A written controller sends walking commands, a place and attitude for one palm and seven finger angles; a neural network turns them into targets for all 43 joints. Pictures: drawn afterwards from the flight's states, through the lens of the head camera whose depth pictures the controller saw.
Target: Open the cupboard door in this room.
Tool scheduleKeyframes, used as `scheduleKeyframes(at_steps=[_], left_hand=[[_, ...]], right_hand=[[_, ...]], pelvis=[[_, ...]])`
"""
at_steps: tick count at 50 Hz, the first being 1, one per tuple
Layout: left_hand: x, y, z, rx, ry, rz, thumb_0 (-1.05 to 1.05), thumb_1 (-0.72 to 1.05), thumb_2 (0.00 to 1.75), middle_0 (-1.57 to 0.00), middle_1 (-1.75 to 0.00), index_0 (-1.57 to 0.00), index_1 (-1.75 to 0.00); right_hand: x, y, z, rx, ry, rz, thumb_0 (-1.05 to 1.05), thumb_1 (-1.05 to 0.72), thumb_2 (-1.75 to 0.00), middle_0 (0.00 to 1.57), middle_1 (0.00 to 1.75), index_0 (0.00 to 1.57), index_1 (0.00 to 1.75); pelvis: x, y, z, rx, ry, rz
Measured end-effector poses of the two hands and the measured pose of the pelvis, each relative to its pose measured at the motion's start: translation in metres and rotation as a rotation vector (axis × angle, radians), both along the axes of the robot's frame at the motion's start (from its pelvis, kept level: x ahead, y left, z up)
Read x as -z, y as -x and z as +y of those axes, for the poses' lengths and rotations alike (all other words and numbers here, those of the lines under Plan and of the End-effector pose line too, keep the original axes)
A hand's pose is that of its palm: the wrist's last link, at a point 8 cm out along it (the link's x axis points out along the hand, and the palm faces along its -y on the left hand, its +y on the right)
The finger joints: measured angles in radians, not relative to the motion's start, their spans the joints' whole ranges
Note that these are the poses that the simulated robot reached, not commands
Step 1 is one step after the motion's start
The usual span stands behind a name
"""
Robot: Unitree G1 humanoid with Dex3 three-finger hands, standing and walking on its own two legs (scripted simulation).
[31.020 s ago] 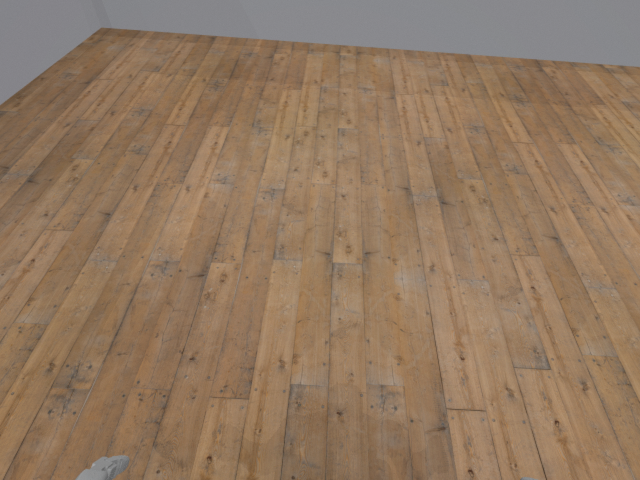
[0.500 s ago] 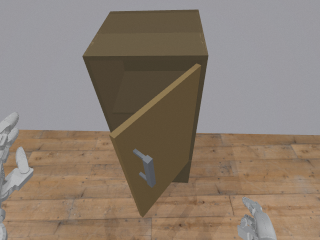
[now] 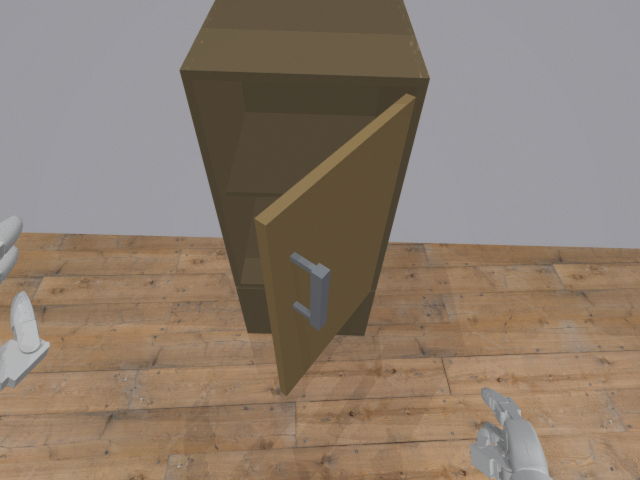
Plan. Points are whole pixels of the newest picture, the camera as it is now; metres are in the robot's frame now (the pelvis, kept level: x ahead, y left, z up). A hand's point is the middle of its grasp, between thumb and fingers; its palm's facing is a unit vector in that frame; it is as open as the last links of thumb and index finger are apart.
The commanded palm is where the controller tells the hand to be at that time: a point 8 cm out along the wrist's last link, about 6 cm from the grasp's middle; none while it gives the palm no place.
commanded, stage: step back with the hand held close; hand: left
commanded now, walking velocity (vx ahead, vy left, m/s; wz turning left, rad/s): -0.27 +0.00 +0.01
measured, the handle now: (308, 292) +0.38 +0.04 -0.02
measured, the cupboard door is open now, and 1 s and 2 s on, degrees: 53 53 53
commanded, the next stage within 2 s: stop stepping back and stand still in 0.62 s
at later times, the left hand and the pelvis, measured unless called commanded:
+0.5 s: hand out of the picture +0.12 +0.31 +0.17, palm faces +0.49 -0.75 -0.45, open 7.4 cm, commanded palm +0.04 +0.33 +0.18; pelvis -0.08 +0.02 +0.00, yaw +4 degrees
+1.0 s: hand out of the picture +0.04 +0.27 +0.17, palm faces +0.42 -0.81 -0.41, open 7.4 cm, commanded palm +0.01 +0.30 +0.18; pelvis -0.15 +0.01 -0.03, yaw -4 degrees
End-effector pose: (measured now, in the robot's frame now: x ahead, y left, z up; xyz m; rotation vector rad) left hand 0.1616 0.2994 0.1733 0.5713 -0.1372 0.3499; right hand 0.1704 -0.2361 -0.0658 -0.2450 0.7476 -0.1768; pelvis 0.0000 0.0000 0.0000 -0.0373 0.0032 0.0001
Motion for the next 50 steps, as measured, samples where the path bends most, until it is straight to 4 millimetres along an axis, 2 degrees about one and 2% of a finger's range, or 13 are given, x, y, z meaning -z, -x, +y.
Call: scheduleKeyframes(at_steps=[13,19,24,29,33,37,42,46,50], left_hand=[[-0.008,0.078,0.013,-0.083,-0.039,-0.103,0.02,0.89,0.9,-0.21,-0.3,-0.22,-0.3],[-0.002,0.083,0.028,-0.068,-0.004,-0.178,0.02,0.88,0.9,-0.21,-0.3,-0.22,-0.3],[-0.01,0.088,0.041,-0.066,-0.025,-0.17,0.02,0.88,0.9,-0.21,-0.3,-0.22,-0.3],[-0.016,0.103,0.028,-0.004,0.012,-0.176,0.02,0.89,0.9,-0.2,-0.3,-0.21,-0.3],[-0.014,0.114,0.01,0.069,0.021,-0.168,0.02,0.89,0.9,-0.2,-0.3,-0.21,-0.3],[-0.009,0.126,-0.01,0.163,-0.045,-0.181,0.02,0.89,0.9,-0.21,-0.3,-0.21,-0.3],[-0.022,0.141,-0.02,0.23,-0.064,-0.231,0.02,0.88,0.9,-0.21,-0.3,-0.22,-0.3],[-0.025,0.158,-0.009,0.188,-0.067,-0.27,0.01,0.88,0.9,-0.21,-0.3,-0.22,-0.3],[-0.013,0.165,0.013,0.094,-0.027,-0.294,0.01,0.88,0.9,-0.21,-0.3,-0.22,-0.3]], right_hand=[[0.015,0.031,0.017,-0.116,0.018,0.031,0.01,-0.9,-0.9,0.2,0.3,0.2,0.3],[0.014,0.046,0.027,-0.099,0.059,0.016,0.01,-0.9,-0.9,0.2,0.3,0.2,0.3],[0.002,0.064,0.044,-0.107,0.025,-0.003,0.01,-0.9,-0.9,0.2,0.3,0.2,0.3],[-0.007,0.081,0.05,-0.123,0.001,-0.013,0.01,-0.9,-0.9,0.2,0.31,0.2,0.3],[-0.003,0.097,0.045,-0.132,-0.004,-0.03,0.01,-0.9,-0.9,0.2,0.31,0.2,0.3],[0.015,0.125,0.029,-0.1,-0.01,-0.042,0.01,-0.9,-0.9,0.2,0.31,0.2,0.3],[0.021,0.183,0.006,0.032,0.0,-0.021,0.01,-0.9,-0.9,0.2,0.31,0.2,0.3],[0.025,0.225,-0.013,0.123,0.028,-0.013,0.01,-0.9,-0.9,0.2,0.3,0.2,0.3],[0.035,0.254,-0.028,0.187,0.077,0.043,0.01,-0.9,-0.9,0.2,0.3,0.2,0.3]], pelvis=[[0.01,0.042,0.004,-0.082,0.014,-0.012],[0.015,0.061,0.018,-0.083,0.025,-0.023],[0.004,0.08,0.018,-0.079,0.063,0.013],[-0.001,0.096,0.015,-0.032,0.065,0.084],[0.002,0.12,0.01,0.002,0.046,0.118],[0.019,0.153,0.003,0.069,0.004,0.091],[0.023,0.16,0.003,0.063,0.015,-0.005],[0.026,0.16,0.003,0.035,0.007,-0.047],[0.029,0.151,0.009,0.066,0.005,-0.058]])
